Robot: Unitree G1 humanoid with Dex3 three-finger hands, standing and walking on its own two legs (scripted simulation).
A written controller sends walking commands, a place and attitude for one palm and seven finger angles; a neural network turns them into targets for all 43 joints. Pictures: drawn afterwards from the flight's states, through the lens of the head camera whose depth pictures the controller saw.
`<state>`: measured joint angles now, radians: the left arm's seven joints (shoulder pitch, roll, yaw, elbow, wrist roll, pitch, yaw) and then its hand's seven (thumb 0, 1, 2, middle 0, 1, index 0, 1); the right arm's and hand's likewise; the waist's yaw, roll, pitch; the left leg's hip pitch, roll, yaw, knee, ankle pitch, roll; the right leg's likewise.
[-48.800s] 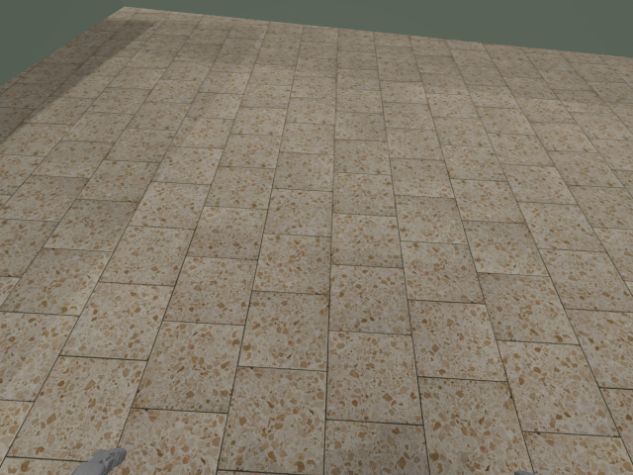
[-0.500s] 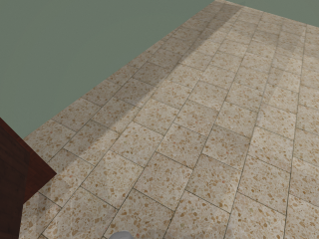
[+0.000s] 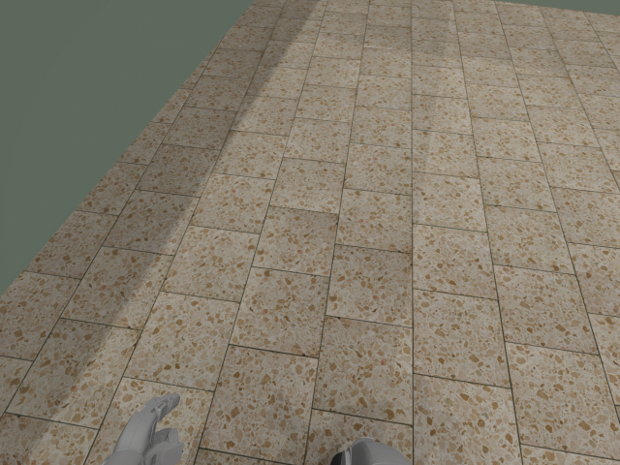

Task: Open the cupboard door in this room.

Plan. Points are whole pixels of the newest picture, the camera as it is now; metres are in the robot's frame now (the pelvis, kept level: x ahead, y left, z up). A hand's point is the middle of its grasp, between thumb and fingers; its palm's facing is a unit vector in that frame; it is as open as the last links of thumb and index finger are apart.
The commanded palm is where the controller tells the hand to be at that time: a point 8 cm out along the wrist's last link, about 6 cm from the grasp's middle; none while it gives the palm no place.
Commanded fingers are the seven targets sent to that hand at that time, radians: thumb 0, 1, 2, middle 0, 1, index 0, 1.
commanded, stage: walk to a spot facing it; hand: left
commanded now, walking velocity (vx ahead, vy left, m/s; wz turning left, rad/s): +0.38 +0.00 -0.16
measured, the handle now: out of the picture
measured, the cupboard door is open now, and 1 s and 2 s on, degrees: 51 51 51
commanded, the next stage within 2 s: turn to face it in 0.88 s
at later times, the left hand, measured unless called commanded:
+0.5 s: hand (199, 462) +0.15 +0.17 -0.16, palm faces +0.06 -0.99 -0.13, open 7.4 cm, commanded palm none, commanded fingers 0.00 0.90 0.90 -0.20 -0.30 -0.20 -0.30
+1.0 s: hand (264, 203) +0.61 +0.10 -0.14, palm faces -0.14 -0.96 -0.24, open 7.4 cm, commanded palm none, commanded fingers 0.00 0.90 0.90 -0.20 -0.30 -0.20 -0.30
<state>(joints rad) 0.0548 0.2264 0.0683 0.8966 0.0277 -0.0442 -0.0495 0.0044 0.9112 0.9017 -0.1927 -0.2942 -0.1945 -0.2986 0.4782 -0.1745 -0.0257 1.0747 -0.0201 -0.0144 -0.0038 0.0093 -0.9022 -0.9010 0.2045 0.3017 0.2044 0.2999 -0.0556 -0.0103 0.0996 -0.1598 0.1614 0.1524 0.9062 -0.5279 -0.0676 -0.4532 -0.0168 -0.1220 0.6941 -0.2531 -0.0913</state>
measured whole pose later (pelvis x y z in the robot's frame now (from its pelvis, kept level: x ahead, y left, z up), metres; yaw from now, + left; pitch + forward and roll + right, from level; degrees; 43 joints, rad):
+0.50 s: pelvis +0.24 +0.00 +0.01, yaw -4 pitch +0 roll -1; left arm 0.48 0.15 0.04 1.15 0.02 -0.06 0.00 0.00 0.91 0.90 -0.20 -0.29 -0.20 -0.30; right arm 0.05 -0.16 -0.04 0.95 -0.04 -0.07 0.01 0.01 -0.90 -0.90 0.20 0.30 0.20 0.30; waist 0.05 -0.03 0.05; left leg -0.42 0.05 0.11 0.60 -0.13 0.05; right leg -0.03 0.05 -0.06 0.66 -0.48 -0.05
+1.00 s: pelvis +0.46 -0.07 +0.01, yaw -7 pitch +0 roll +1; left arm 0.12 0.21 0.06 0.98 0.02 -0.08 -0.02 0.00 0.91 0.90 -0.19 -0.29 -0.19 -0.30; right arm 0.44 -0.16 -0.04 1.15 -0.02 -0.02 0.00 0.01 -0.91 -0.90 0.20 0.30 0.20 0.30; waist -0.05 0.00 0.06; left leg -0.28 0.08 0.07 1.03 -0.50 -0.02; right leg -0.35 -0.04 -0.13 0.61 -0.27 -0.06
